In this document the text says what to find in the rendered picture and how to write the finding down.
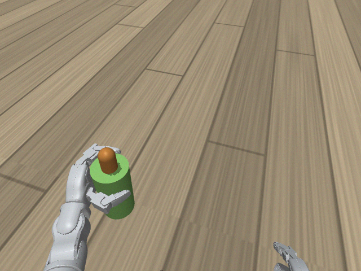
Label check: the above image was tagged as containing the left robot arm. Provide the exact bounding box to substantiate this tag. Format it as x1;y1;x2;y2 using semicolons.
43;202;91;271

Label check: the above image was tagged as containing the left robot hand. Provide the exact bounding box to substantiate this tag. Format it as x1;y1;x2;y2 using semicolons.
65;143;131;214

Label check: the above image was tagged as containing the right robot hand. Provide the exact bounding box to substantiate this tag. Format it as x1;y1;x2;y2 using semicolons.
273;242;309;271

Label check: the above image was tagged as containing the bottle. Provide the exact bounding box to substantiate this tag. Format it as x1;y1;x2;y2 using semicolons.
90;147;135;220

